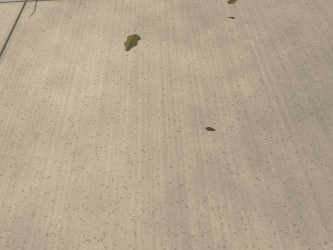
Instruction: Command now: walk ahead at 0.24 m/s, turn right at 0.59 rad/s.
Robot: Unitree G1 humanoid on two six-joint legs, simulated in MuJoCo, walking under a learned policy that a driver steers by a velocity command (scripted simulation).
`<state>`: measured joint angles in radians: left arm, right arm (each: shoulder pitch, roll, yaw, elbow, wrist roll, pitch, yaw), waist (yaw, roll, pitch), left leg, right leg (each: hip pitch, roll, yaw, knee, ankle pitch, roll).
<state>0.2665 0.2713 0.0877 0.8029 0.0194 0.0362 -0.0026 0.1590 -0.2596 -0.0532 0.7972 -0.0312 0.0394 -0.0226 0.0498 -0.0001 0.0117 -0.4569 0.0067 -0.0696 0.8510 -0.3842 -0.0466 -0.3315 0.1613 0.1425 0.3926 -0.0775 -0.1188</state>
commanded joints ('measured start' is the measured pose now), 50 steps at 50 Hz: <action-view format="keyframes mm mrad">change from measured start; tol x32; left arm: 1 8 168 43 -54 6 -11 -2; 24 -364 43 -33 -202 23 -34 -103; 31 203 251 23 -44 17 -77 -10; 50 -21 100 -20 24 3 -63 39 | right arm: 1 -3 -87 -16 -72 5 -34 3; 50 92 -26 -13 -27 -6 -7 52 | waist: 1 -16 -117 -59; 26 -128 145 101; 31 82 -178 -499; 35 -51 -68 -69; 50 -49 -105 -11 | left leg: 1 16 -38 11 -95 -58 22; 5 496 -70 52 -566 19 108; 8 399 402 -512 -773 -388 229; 24 509 246 149 -673 496 166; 28 460 233 214 -292 1165 135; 31 -67 -25 113 505 -233 58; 50 28 35 141 -103 100 87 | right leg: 1 89 -267 413 -203 -540 -110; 11 -420 -90 -20 678 -166 113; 19 -515 -170 -97 569 -71 137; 27 -110 -82 -298 201 -187 13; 30 716 -446 134 77 259 -116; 32 666 -590 207 103 964 -202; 37 177 -416 -133 -85 718 -42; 50 203 -474 -258 -24 393 -82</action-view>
